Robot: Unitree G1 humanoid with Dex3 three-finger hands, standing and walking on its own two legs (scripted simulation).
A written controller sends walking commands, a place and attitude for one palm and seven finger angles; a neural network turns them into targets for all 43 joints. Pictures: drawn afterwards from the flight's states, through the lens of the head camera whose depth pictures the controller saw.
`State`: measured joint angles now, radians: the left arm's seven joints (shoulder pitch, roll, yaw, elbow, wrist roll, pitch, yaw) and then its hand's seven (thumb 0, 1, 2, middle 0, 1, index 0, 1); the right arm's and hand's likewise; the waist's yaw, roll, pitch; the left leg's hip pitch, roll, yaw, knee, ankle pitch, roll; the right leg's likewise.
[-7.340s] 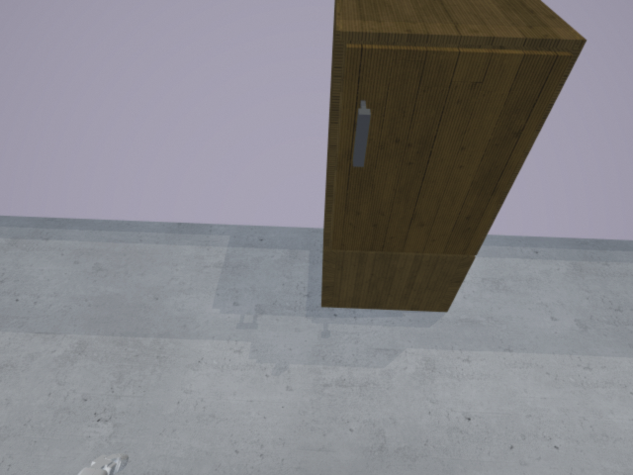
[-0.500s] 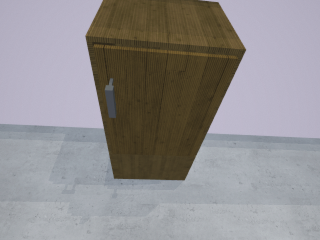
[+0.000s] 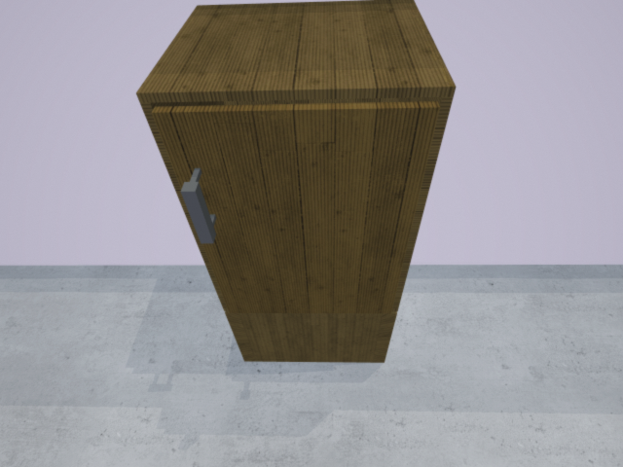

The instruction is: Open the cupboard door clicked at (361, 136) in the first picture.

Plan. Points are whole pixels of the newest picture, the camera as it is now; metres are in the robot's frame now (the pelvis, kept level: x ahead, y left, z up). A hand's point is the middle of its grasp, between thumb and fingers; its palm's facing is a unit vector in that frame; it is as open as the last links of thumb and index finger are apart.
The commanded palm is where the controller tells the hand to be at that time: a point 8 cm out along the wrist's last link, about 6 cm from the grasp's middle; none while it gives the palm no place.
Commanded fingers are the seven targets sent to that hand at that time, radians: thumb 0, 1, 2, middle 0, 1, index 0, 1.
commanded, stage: look again from close up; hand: left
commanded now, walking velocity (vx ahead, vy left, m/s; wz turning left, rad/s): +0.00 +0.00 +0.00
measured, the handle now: (202, 206) +0.53 +0.23 +0.02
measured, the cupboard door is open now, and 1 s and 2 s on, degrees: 0 0 0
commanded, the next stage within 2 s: raise the hand with hooked fingers in 0.10 s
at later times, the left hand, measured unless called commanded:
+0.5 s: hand (212, 391) +0.21 +0.14 +0.01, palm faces +0.12 -0.99 -0.05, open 7.9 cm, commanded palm +0.11 +0.21 -0.05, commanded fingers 0.00 0.53 0.74 -0.23 -0.54 -0.23 -0.54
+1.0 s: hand (175, 428) +0.18 +0.19 -0.03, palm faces -0.09 -1.00 +0.00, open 10.9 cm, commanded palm +0.15 +0.26 -0.02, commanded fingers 0.00 -0.06 0.49 -0.27 -0.92 -0.27 -0.92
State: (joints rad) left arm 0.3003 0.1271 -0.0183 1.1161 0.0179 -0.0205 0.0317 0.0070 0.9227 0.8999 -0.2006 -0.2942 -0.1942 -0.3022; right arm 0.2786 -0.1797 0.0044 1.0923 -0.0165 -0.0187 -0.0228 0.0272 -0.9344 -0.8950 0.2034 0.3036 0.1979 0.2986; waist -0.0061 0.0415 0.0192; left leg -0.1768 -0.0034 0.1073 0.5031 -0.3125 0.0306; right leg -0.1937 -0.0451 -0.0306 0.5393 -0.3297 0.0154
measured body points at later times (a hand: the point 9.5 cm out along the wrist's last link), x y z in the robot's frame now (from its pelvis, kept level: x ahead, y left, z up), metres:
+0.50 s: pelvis -0.01 -0.04 -0.03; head +0.00 -0.05 +0.42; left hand +0.20 +0.19 +0.02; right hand +0.18 -0.30 -0.10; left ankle -0.02 +0.10 -0.73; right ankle -0.02 -0.13 -0.73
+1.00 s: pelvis -0.07 -0.01 -0.07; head -0.02 +0.00 +0.38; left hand +0.18 +0.24 -0.03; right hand +0.08 -0.22 -0.16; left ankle -0.02 +0.11 -0.73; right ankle -0.03 -0.13 -0.73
